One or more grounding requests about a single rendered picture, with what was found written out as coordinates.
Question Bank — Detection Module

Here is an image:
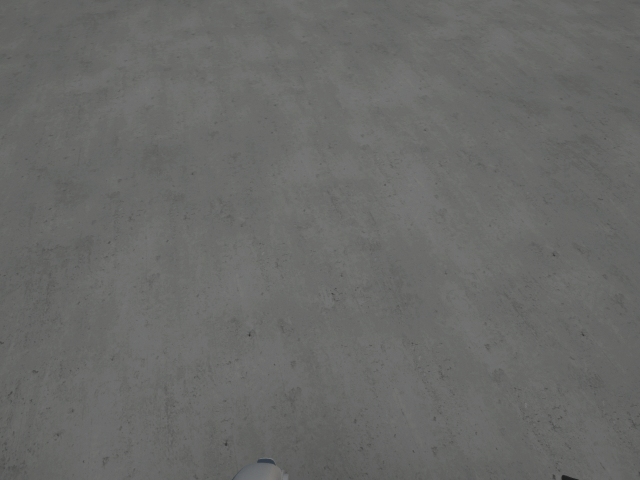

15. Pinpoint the robot left shin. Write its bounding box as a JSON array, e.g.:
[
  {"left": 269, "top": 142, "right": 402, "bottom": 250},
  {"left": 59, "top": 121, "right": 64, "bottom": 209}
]
[{"left": 257, "top": 458, "right": 277, "bottom": 466}]

